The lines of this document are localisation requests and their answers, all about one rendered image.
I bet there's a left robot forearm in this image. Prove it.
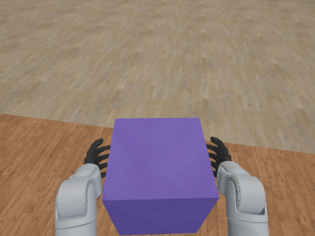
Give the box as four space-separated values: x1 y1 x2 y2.
55 163 102 236

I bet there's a carton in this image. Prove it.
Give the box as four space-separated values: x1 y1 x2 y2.
101 117 220 236

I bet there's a robot right hand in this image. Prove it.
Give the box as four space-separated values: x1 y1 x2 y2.
206 137 232 178

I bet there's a right robot forearm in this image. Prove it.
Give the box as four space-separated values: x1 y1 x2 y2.
217 160 270 236

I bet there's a robot left hand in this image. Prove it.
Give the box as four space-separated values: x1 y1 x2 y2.
84 138 111 179

